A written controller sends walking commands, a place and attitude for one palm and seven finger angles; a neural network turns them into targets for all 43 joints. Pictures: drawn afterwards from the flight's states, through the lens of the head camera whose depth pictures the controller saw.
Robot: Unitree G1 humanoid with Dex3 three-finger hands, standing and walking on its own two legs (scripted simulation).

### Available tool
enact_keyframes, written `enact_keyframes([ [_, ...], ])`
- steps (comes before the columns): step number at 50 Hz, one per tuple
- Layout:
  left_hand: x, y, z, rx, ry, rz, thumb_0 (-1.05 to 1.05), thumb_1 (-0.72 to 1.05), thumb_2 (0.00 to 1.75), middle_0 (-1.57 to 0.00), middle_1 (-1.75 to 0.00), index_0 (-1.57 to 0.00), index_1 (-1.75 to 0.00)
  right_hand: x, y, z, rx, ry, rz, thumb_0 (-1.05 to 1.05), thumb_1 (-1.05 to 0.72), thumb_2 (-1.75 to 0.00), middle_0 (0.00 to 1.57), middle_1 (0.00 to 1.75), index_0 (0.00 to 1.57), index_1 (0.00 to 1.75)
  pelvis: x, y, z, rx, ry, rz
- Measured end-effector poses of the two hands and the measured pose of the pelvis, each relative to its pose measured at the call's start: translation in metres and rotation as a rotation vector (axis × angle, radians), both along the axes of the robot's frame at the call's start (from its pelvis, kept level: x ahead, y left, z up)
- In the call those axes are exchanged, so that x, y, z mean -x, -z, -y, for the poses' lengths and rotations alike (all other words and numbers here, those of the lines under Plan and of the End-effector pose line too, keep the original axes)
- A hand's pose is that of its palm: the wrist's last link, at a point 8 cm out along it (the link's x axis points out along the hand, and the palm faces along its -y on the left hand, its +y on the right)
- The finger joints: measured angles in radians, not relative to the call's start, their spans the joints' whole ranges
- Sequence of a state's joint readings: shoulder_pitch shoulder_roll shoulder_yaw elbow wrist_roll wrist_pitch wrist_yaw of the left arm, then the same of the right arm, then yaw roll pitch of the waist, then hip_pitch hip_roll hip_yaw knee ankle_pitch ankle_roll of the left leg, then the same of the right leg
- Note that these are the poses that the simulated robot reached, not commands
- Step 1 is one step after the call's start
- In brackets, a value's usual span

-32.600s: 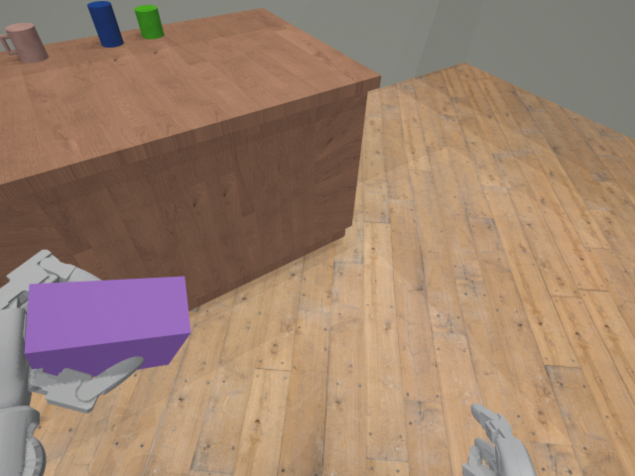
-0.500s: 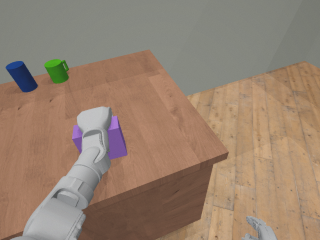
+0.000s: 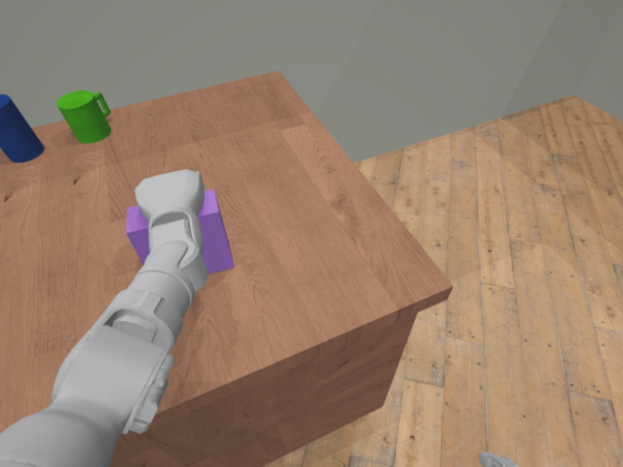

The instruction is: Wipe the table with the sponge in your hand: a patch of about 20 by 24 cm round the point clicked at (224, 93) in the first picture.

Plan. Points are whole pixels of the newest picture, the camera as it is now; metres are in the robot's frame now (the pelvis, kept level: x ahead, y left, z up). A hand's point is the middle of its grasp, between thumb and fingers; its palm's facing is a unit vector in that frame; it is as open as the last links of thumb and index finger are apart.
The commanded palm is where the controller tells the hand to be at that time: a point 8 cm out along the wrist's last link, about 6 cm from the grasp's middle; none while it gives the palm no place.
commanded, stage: wipe back along the third lane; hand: left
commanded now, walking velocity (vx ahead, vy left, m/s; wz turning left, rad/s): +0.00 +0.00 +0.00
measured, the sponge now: (187, 248) +0.43 +0.20 +0.02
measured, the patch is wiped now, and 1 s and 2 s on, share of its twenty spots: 1.00 1.00 1.00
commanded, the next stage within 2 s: slide back across to the middle lane in 1.72 s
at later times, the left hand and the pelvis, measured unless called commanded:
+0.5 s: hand (184, 227) +0.43 +0.19 +0.07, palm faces -0.01 -0.04 -1.00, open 9.9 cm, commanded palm +0.39 +0.18 +0.11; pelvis +0.02 +0.03 +0.00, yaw +0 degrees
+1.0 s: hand (191, 253) +0.38 +0.17 +0.07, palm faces -0.01 -0.05 -1.00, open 9.8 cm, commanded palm +0.34 +0.16 +0.11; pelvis +0.01 +0.01 +0.00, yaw +1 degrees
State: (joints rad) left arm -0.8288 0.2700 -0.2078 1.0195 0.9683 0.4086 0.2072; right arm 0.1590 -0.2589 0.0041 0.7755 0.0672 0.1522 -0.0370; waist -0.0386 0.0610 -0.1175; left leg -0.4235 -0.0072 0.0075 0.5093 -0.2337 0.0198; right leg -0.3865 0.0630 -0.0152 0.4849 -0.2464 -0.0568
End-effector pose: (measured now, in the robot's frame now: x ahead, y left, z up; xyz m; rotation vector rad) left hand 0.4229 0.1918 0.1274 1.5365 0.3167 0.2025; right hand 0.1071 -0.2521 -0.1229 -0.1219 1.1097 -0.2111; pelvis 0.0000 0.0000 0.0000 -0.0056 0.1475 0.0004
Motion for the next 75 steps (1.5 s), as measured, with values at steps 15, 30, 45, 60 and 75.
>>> enact_keyframes([
  [15, -0.012, 0.004, -0.009, 0.003, 0.026, 0.042, 0.0, -0.48, 1.06, -0.73, -1.38, -0.75, -1.37, 0.014, 0.003, -0.015, -0.014, 0.029, -0.069, 0.0, -0.91, -0.9, 0.2, 0.3, 0.2, 0.3, -0.015, 0.0, -0.02, 0.013, 0.017, -0.021],
  [30, 0.023, 0.002, 0.008, 0.012, 0.035, 0.063, 0.0, -0.46, 1.06, -0.71, -1.41, -0.73, -1.39, -0.088, -0.022, -0.06, -0.092, -0.12, 0.145, 0.0, -0.91, -0.9, 0.2, 0.3, 0.2, 0.3, -0.019, -0.001, -0.029, 0.011, -0.006, 0.032],
  [45, 0.051, 0.003, 0.018, 0.02, 0.032, 0.064, 0.01, -0.47, 1.06, -0.72, -1.4, -0.73, -1.38, -0.118, -0.038, -0.062, -0.114, -0.192, 0.211, 0.0, -0.91, -0.9, 0.2, 0.3, 0.2, 0.3, -0.015, -0.002, -0.016, 0.002, -0.017, 0.075],
  [60, 0.078, 0.004, 0.033, 0.025, 0.054, 0.071, 0.01, -0.46, 1.06, -0.71, -1.41, -0.73, -1.39, -0.094, -0.029, -0.029, -0.116, -0.149, 0.19, 0.01, -0.91, -0.9, 0.19, 0.3, 0.2, 0.3, -0.011, -0.004, 0.0, -0.008, -0.002, 0.111],
  [75, 0.114, 0.003, 0.057, 0.039, 0.081, 0.099, 0.02, -0.46, 1.06, -0.7, -1.41, -0.73, -1.39, -0.12, -0.047, -0.029, -0.162, -0.195, 0.31, 0.01, -0.91, -0.9, 0.19, 0.3, 0.2, 0.3, -0.005, -0.003, 0.013, -0.017, 0.004, 0.146],
])
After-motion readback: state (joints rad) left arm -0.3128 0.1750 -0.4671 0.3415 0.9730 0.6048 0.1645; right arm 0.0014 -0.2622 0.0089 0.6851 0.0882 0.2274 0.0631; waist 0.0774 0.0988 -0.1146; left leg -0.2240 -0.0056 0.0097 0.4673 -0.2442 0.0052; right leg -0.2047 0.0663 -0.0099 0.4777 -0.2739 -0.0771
